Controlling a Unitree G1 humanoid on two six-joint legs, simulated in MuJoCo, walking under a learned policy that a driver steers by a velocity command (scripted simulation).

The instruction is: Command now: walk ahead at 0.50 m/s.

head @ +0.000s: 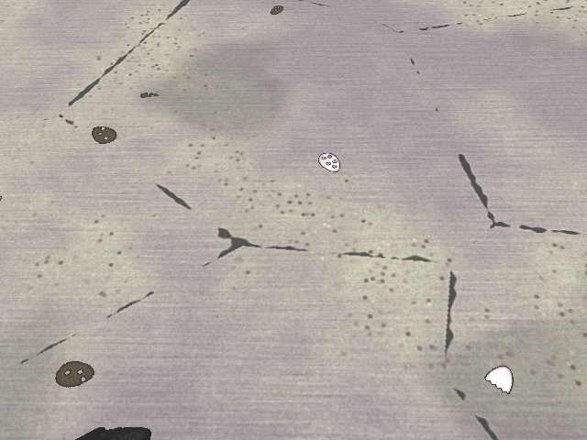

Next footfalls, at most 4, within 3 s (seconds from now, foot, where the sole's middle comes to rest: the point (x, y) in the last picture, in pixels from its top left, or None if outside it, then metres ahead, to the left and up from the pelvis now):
0.54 left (242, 435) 0.48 0.13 -0.76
1.10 right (342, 310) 0.77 -0.12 -0.76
1.56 left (299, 211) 1.10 -0.04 -0.76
1.98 right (374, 262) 0.91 -0.22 -0.76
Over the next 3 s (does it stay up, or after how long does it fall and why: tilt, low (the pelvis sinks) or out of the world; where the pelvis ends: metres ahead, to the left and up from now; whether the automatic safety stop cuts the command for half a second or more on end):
stays up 0.90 -0.12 0.02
